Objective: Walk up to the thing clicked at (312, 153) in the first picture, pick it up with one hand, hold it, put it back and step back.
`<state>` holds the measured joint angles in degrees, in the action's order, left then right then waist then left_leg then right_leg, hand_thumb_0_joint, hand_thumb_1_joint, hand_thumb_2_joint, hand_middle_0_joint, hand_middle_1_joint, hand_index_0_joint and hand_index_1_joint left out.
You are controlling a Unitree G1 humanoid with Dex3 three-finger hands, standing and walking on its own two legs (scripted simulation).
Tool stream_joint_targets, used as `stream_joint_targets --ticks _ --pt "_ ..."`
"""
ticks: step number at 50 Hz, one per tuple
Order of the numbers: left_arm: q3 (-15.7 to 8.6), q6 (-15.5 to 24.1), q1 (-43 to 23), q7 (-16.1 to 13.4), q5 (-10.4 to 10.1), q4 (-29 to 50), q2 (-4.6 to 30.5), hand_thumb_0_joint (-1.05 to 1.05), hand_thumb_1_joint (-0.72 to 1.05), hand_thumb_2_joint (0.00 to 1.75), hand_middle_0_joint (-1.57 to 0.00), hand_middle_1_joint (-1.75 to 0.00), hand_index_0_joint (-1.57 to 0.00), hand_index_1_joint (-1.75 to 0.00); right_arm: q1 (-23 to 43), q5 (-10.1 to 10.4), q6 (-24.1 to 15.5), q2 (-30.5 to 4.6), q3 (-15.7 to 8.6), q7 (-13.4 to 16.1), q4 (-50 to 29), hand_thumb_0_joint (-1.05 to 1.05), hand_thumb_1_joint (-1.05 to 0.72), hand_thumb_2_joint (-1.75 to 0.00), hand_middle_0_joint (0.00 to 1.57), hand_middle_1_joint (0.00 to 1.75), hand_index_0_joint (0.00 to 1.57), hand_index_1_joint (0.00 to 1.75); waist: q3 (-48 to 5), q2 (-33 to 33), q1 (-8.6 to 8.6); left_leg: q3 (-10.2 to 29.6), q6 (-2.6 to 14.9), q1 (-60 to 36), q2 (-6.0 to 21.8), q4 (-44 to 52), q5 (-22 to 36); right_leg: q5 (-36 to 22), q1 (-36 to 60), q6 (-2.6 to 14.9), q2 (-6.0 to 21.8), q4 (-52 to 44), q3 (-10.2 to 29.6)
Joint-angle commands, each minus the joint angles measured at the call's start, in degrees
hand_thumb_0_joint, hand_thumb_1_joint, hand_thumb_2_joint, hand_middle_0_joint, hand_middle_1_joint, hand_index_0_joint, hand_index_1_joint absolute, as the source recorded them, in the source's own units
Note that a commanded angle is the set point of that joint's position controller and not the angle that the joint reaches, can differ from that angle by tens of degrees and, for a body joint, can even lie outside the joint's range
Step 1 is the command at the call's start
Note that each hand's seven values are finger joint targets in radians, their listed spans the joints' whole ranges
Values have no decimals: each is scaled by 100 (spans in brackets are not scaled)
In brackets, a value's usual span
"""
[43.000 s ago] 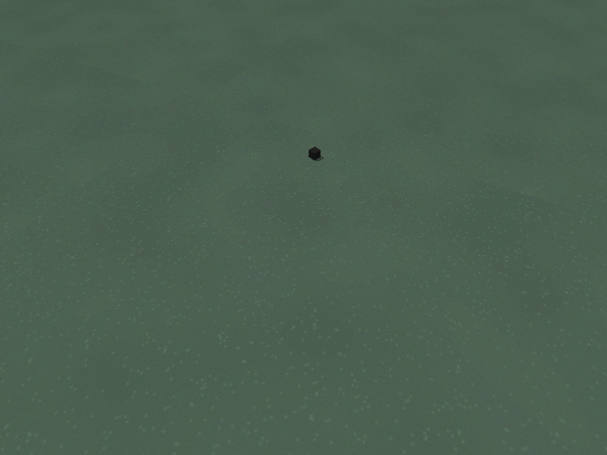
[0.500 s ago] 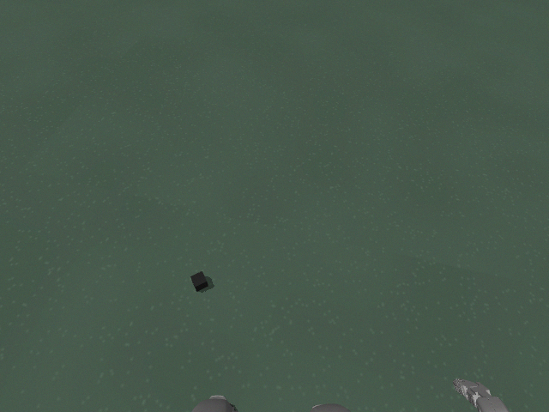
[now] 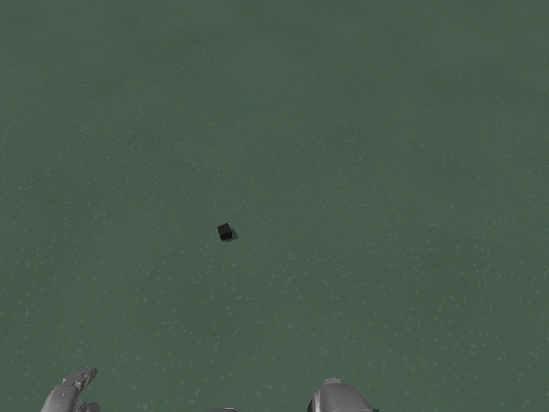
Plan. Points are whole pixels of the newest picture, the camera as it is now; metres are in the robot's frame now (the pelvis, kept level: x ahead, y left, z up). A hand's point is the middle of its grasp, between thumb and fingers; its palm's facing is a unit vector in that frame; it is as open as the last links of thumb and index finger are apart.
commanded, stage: step back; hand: left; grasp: from above
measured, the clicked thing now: (224, 231) +0.83 +0.21 -0.72
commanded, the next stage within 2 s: stand in 1.20 s
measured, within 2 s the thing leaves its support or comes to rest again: neither
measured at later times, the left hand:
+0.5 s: hand out of the picture -0.08 +0.27 -0.12, palm faces +0.00 -0.92 -0.40, open 7.4 cm
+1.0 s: hand out of the picture +0.05 +0.24 -0.12, palm faces -0.02 -0.93 -0.37, open 7.4 cm
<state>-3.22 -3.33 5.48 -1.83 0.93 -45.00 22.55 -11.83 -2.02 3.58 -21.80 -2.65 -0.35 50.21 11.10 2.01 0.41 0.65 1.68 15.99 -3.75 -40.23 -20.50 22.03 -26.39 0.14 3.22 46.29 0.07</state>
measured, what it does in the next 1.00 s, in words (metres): steps on the spot: right foot, then left foot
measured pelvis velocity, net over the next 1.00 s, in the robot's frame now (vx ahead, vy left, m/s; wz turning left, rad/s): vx -0.06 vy -0.02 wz -0.02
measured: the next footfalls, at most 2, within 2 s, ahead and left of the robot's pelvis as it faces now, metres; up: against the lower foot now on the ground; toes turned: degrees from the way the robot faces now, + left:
right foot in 0.24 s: -0.08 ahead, -0.13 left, +0.00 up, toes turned -3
left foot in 0.54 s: -0.01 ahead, +0.11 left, +0.00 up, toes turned -2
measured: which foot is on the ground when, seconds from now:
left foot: down 0.00-0.28, up 0.30-0.52, down 0.54-1.00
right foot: up 0.00-0.22, down 0.24-0.56, up 0.58-0.82, down 0.84-1.00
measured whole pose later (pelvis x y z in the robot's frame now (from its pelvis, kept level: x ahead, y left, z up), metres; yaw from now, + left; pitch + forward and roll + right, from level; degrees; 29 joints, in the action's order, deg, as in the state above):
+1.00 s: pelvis -0.06 -0.02 +0.01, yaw -1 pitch -2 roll +0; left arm -2.4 1.4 6.4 0.8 1.6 -56.3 19.8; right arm -12.9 -1.1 0.1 -21.5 -2.2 0.1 58.1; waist 3.7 -1.8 0.5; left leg 2.9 0.1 17.6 -0.4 -44.2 -27.8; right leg 15.0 -18.9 0.9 0.9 36.1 -2.0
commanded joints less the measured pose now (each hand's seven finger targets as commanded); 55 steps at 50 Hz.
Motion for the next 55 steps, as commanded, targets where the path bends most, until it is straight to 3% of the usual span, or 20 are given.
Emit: stream_joint_targets --ticks 1,4,7,11,12,14,17,22,26,27,28,29,35,41,42,43,44,51,53,55 --pt "-421 62 -91 -107 -53 285 1136 0 90 90 -20 -30 -20 -30 416 -80 -225 -1654 -415 121 -568 0 -90 -90 20 30 20 30 -1072 -633 -42 2102 1360 496 2070 1869 2496 1180 73 85 -791 2806 1033" --pt "-424 109 658 -26 -53 -49 1088 0 90 90 -20 -30 -20 -30 653 -52 -266 -1436 -348 161 -593 0 -90 -90 20 30 20 30 -1055 -832 231 1364 1081 253 1672 1721 1417 609 93 77 -711 2484 799" --pt "-339 258 591 119 28 -133 991 0 90 90 -20 -30 -20 -30 454 -72 -322 -1356 -394 130 -528 0 -90 -90 20 30 20 30 -1106 -1039 -69 1529 965 -247 1671 1979 -933 834 368 -54 -429 287 527" --pt "-367 448 1119 133 97 -637 937 0 90 90 -20 -30 -20 -30 322 -87 -180 -1508 -461 42 -379 0 -90 -90 20 30 20 30 -1103 -1070 54 1193 682 405 1473 1693 -1545 95 2000 193 -662 -2564 -79" --pt "-454 497 1302 106 150 -745 1085 0 90 90 -20 -30 -20 -30 167 -80 -172 -1234 -387 35 -346 0 -90 -90 20 30 20 30 -1151 -643 115 947 415 963 1238 1001 -1506 119 2598 285 -441 -2811 541" --pt "-614 517 805 82 273 -534 1998 0 90 90 -20 -30 -20 -30 811 -67 -210 -1062 -363 81 -480 0 -90 -90 20 30 20 30 -327 987 403 697 -230 1629 404 -846 -1123 3824 409 1327 1828 -3760 3773" --pt "-458 685 116 53 182 -403 1410 0 90 90 -20 -30 -20 -30 396 92 -357 -1111 -379 -15 -123 0 -90 -90 20 30 20 30 -149 102 -17 880 -224 1348 289 -1013 -123 1786 787 937 1029 -3310 2213" --pt "-504 634 527 177 211 -541 1533 0 90 90 -20 -30 -20 -30 373 11 -444 -1107 -373 -118 -71 0 -90 -90 20 30 20 30 -389 922 233 180 -283 848 331 -90 -538 2017 1082 889 989 -3309 1642" --pt "-312 486 536 232 158 -528 1264 0 90 90 -20 -30 -20 -30 -184 -2 -615 -1055 -471 -62 266 0 -90 -90 20 30 20 30 -695 322 -51 -16 -104 -990 171 1551 74 1086 425 703 637 -2165 845" --pt "-216 457 680 247 150 -509 985 0 90 90 -20 -30 -20 -30 -447 -48 -661 -1236 -559 -23 331 0 -90 -90 20 30 20 30 -910 -352 -173 748 59 -1780 598 1940 -576 1020 -256 559 296 -1238 411" --pt "-136 471 435 261 38 -395 716 0 90 90 -20 -30 -20 -30 -808 -92 -691 -1775 -654 -2 343 0 -90 -90 20 30 20 30 -1041 -1519 -378 3234 683 -1826 1971 2826 -2444 1060 -1160 190 -418 216 -214" --pt "-311 465 119 205 101 -431 1262 0 90 90 -20 -30 -20 -30 -845 -41 -696 -2064 -729 8 279 0 -90 -90 20 30 20 30 -683 -891 -475 3826 1152 -990 2406 3089 -2907 1063 -985 246 -199 778 411" --pt "-308 503 679 307 67 -696 1066 0 90 90 -20 -30 -20 -30 -166 -33 -763 -1414 -510 50 81 0 -90 -90 20 30 20 30 -663 -1009 -65 1607 890 -336 1640 2429 110 234 -48 67 48 241 190" --pt "-324 530 834 205 32 -980 957 0 90 90 -20 -30 -20 -30 333 91 -537 -1099 -266 74 11 0 -90 -90 20 30 20 30 -978 -770 299 820 376 1032 1173 1228 120 -887 2245 90 -363 -1819 -179" --pt "-383 564 777 164 85 -959 1131 0 90 90 -20 -30 -20 -30 137 117 -522 -799 -153 92 41 0 -90 -90 20 30 20 30 -1039 -126 321 676 148 1460 914 674 -61 -799 2683 149 35 -2154 511" --pt "-431 625 655 120 129 -853 1527 0 90 90 -20 -30 -20 -30 25 151 -509 -611 -86 110 34 0 -90 -90 20 30 20 30 -1024 825 235 509 -106 1630 287 -191 -573 183 2219 516 1132 -2987 2310" --pt "-442 615 155 149 97 -753 1763 0 90 90 -20 -30 -20 -30 -140 126 -454 -929 -198 168 226 0 -90 -90 20 30 20 30 -986 767 119 405 -174 794 352 -824 -1291 1180 1057 1170 1847 -3252 2807" --pt "-277 559 -458 160 25 -786 1317 0 90 90 -20 -30 -20 -30 -479 68 -536 -884 -180 115 858 0 -90 -90 20 30 20 30 -1159 676 -136 -29 -123 -358 404 1039 74 -794 863 685 940 -2239 1080" --pt "-139 535 -406 166 -34 -790 969 0 90 90 -20 -30 -20 -30 -243 -16 -597 -1048 -241 161 860 0 -90 -90 20 30 20 30 -1336 115 -94 738 -9 -801 930 1722 1306 -1723 812 341 630 -1724 689" --pt "-147 540 -407 147 -118 -985 977 0 90 90 -20 -30 -20 -30 542 63 -629 -1268 -207 119 762 0 -90 -90 20 30 20 30 -1202 -404 176 1108 222 34 1277 1670 1403 -1037 1547 127 164 -1824 298"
